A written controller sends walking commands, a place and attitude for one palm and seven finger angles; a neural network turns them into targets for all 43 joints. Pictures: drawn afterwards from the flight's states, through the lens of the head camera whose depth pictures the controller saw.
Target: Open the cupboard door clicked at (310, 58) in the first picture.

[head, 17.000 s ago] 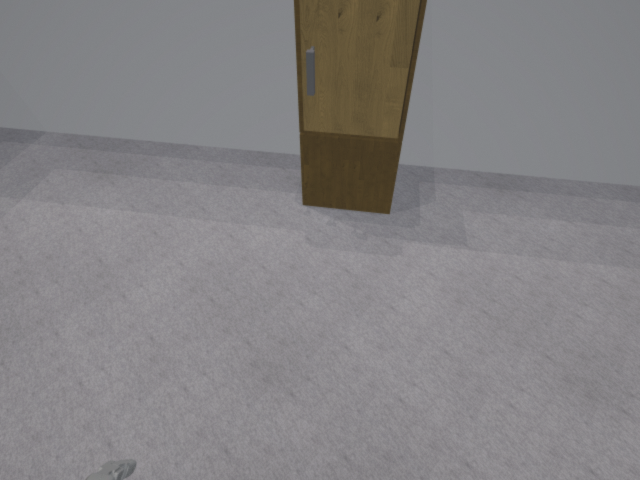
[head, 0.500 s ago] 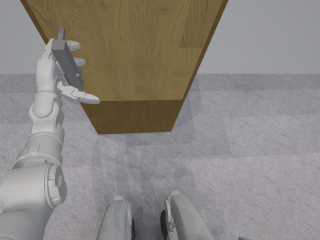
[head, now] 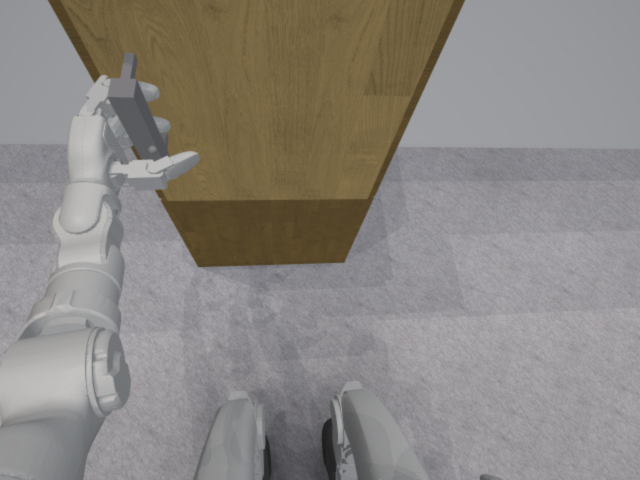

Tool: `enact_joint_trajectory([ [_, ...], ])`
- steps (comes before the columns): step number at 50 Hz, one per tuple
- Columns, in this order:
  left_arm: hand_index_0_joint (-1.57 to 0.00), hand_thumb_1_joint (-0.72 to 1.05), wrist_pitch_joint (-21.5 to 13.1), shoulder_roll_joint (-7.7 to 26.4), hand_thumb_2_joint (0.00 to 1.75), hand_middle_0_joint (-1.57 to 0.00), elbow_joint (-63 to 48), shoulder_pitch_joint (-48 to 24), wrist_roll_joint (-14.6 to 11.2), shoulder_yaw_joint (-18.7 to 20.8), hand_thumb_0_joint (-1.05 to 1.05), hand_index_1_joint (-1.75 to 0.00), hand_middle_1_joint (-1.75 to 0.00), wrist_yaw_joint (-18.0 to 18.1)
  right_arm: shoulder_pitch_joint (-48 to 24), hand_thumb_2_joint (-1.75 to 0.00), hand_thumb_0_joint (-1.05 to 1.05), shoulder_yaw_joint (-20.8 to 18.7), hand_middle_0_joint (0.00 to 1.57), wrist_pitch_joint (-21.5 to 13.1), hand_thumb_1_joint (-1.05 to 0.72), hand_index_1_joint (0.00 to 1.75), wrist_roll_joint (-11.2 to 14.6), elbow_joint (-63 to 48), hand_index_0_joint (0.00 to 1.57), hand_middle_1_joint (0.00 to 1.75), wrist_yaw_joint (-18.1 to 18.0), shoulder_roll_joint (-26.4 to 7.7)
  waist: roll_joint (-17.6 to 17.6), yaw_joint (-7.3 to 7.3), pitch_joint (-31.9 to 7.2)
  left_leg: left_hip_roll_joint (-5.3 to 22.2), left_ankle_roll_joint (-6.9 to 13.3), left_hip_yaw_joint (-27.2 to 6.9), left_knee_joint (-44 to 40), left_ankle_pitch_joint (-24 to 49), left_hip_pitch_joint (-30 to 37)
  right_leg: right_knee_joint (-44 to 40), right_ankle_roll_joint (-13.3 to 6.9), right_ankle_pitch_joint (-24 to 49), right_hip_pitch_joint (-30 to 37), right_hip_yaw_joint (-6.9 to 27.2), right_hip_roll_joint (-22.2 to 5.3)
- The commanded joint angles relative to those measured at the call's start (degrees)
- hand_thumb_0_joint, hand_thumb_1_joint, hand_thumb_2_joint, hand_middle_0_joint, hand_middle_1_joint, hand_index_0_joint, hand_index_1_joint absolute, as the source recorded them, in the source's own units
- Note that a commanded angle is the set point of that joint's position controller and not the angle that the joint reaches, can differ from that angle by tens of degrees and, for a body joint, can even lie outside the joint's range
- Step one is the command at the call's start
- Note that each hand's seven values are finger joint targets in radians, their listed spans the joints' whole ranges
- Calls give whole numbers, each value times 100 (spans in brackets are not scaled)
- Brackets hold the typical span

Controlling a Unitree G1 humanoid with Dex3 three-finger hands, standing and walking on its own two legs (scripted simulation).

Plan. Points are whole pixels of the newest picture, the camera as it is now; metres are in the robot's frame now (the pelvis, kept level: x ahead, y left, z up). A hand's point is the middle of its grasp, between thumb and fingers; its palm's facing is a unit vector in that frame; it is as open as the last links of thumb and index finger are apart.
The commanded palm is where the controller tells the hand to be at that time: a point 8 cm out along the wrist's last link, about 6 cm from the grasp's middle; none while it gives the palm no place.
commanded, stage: close the thumb around the handle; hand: left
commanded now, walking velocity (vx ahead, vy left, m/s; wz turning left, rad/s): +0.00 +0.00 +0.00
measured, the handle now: (146, 120) +0.55 +0.18 +0.03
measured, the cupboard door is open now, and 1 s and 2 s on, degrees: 0 21 44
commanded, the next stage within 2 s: pull the door open along its arc in 0.34 s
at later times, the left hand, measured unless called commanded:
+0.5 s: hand (163, 149) +0.50 +0.16 +0.04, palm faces +0.00 -1.00 -0.01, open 5.7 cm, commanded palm +0.47 +0.20 +0.04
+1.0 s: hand (192, 236) +0.39 +0.12 +0.04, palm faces +0.16 -0.99 +0.06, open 6.2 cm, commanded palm +0.33 +0.17 +0.04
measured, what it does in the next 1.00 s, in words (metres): stands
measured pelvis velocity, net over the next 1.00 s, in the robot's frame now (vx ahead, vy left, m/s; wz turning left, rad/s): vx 0.02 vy -0.01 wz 0.00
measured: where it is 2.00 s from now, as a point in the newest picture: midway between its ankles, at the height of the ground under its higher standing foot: outside the picture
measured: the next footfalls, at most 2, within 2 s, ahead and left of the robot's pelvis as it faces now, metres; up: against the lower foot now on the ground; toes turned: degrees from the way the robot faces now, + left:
none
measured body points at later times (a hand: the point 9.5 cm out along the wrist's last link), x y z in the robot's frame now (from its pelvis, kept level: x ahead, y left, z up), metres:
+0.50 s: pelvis +0.00 +0.00 +0.00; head +0.15 +0.02 +0.42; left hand +0.50 +0.21 +0.04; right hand +0.03 -0.26 -0.12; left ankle +0.02 +0.09 -0.61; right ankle +0.03 -0.11 -0.61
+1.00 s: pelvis +0.02 -0.01 +0.03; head +0.13 +0.00 +0.46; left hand +0.37 +0.17 +0.04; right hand +0.13 -0.25 -0.09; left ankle +0.02 +0.09 -0.61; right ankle +0.04 -0.11 -0.61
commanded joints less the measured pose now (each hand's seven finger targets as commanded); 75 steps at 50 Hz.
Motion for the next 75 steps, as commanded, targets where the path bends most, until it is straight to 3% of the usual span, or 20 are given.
enact_joint_trajectory([
  [1, -38, 56, -392, 1080, 76, -38, -1179, -2387, -86, 44, 0, -131, -131, 30, 911, -90, 0, -363, 20, -98, -90, 30, -13, -258, 20, 30, -97, -1018, 662, -144, -3036, 48, -118, -383, -875, 2219, 2517, -826, -59, 1574, 1234, 185, -12],
  [7, -40, 90, -458, 1045, 90, -40, -1132, -2404, -61, 68, 0, -135, -135, 130, 907, -90, 0, -371, 20, -107, -90, 30, -45, -225, 20, 30, -86, -1016, 615, -139, -3081, 45, -141, -407, -865, 2220, 2540, -800, -58, 1512, 1185, 160, -13],
  [9, -40, 90, -423, 1042, 90, -40, -950, -2347, -21, 73, 0, -135, -135, 161, 909, -90, 0, -358, 20, -98, -90, 30, -45, -228, 20, 30, -79, -1001, 513, -153, -2864, 37, -118, -375, -882, 2072, 2354, -834, -52, 1445, 1218, 167, -9],
  [15, -40, 90, -431, 1339, 90, -40, -1001, -2280, -30, 366, 0, -135, -135, 228, 918, -90, 0, -343, 20, -65, -90, 30, -57, -319, 20, 30, -93, -1009, 438, -82, -3055, 24, -100, -352, -837, 2250, 2300, -752, -54, 1655, 1400, 194, 0],
  [21, -40, 90, -496, 1334, 90, -40, -1274, -2069, 23, 335, 0, -135, -135, 222, 885, -90, 0, -349, 20, -35, -90, 30, -45, -368, 20, 30, -67, -986, 555, 16, -3168, 49, -148, -349, -877, 2384, 2464, -751, -56, 1749, 1461, 194, -4],
  [23, -40, 90, -511, 796, 90, -40, -1413, -2553, -3, -146, 0, -135, -135, 224, 832, -90, 0, -344, 20, -55, -90, 30, -46, -337, 20, 30, -55, -930, 651, -209, -3018, 54, -135, -366, -899, 2192, 2533, -811, -36, 1592, 1259, 182, -11],
  [26, -40, 90, -546, 992, 90, -40, -1439, -2039, -19, 116, 0, -135, -135, 271, 890, -90, 0, -388, 20, -72, -90, 30, -54, -362, 20, 30, -43, -979, 622, 13, -3315, 59, -170, -384, -934, 2385, 2715, -787, -72, 1682, 1408, 166, 5],
  [30, -40, 90, -547, 761, 90, -40, -1766, -1361, -80, -36, 0, -135, -135, 234, 816, -90, 0, -415, 20, -60, -90, 30, -17, -447, 20, 30, -7, -942, 663, 158, -3438, 52, -196, -327, -1008, 2627, 2903, -813, -91, 1900, 1603, 175, 14],
  [36, -40, 90, -503, 330, 90, -40, -2703, 218, -246, -276, 0, -135, -135, 249, 569, -90, 0, -454, 20, -62, -90, 30, 91, -694, 20, 30, 39, -848, 399, 455, -3210, 29, -188, -169, -1267, 2695, 2877, -989, -82, 2183, 2169, 193, 1],
  [40, -40, 90, -499, 6, 90, -40, -3332, 1224, -350, -537, 0, -135, -135, 310, 400, -90, 0, -484, 20, -118, -90, 30, 147, -852, 20, 30, 44, -802, 16, 524, -2829, 5, -144, -90, -1380, 2546, 2660, -1084, -72, 2320, 2486, 223, -14],
  [43, -40, 90, -563, -266, 90, -40, -3919, 1923, -383, -747, 0, -135, -135, 387, 226, -90, 0, -505, 20, -172, -90, 30, 157, -954, 20, 30, 47, -721, 16, 620, -2679, -21, -134, -13, -1432, 2435, 2594, -1122, -54, 2389, 2659, 264, -49],
  [44, -40, 90, -579, -539, 90, -40, -4199, 2194, -710, -277, 0, -135, -135, 992, 101, -90, 0, -502, 20, -223, -90, 30, 96, -1010, 20, 30, 37, -594, -39, 933, -2583, -37, -174, 55, -1520, 2409, 2472, -1158, -36, 2315, 2760, 199, -54],
  [47, -40, 90, -551, -1322, 90, -40, -4459, 2772, -556, -748, 0, -135, -135, 2033, -70, -90, 0, -471, 20, -345, -90, 30, 7, -997, 20, 30, 111, -486, -33, 900, -2285, -32, -261, 25, -1497, 2383, 2450, -1097, -39, 2226, 2555, 121, -88],
  [51, -40, 90, -641, -1871, 90, -40, -5018, 3214, 123, -1391, 0, -135, -135, 3098, -211, -90, 0, -507, 20, -420, -90, 30, -172, -1029, 20, 30, 218, -391, -121, 890, -2498, -52, -281, 0, -1358, 2559, 2520, -950, -53, 2435, 2554, 143, -135],
  [55, -40, 90, -535, -2503, 90, -40, -5036, 3405, 884, -2166, 0, -135, -135, 3981, -370, -90, 0, -532, 20, -491, -90, 30, -280, -1011, 20, 30, 271, -306, -386, 764, -2327, -92, -237, -30, -1303, 2174, 2399, -1031, -55, 2183, 2451, 164, -155],
  [57, -40, 90, -441, -2826, 90, -40, -5095, 3562, 1075, -2411, 0, -135, -135, 4301, -558, -90, 0, -526, 20, -538, -90, 30, -298, -1001, 20, 30, 252, -224, -376, 801, -2369, -117, -243, -20, -1336, 1975, 2435, -1109, -66, 2017, 2500, 169, -176],
  [63, -40, 90, -196, -3337, 90, -40, -5470, 4130, 1370, -3274, 0, -135, -135, 4344, -808, -90, 0, -457, 20, -747, -90, 30, -331, -1046, 20, 30, 93, -84, -627, 713, -2244, -176, -176, 30, -1372, 1533, 2367, -1450, -41, 1880, 2812, 321, -276],
  [68, -40, 90, -118, -3645, 90, -40, -5976, 5176, 1423, -3754, 0, -135, -135, 4231, -963, -90, 0, -358, 20, -976, -90, 30, -323, -1116, 20, 30, 53, 53, -660, 772, -2107, -206, -190, -34, -1368, 1476, 2264, -1547, 6, 2209, 3056, 456, -396],
  [73, -40, 90, 6, -3656, 90, -40, -6565, 6619, 1276, -3842, 0, -135, -135, 4138, -1140, -90, 0, -272, 20, -1181, -90, 30, -274, -1265, 20, 30, 58, 132, -615, 926, -1876, -258, -245, -50, -1381, 1300, 2138, -1653, 32, 2228, 3226, 554, -451],
  [75, -40, 90, 71, -3562, 90, -40, -6546, 6264, 1277, -3747, 0, -135, -135, 4208, -1172, -90, 0, -249, 20, -1238, -90, 30, -275, -1235, 20, 30, 29, 123, -558, 865, -1629, -273, -246, -96, -1282, 1175, 1996, -1680, 22, 2004, 3011, 623, -457],
])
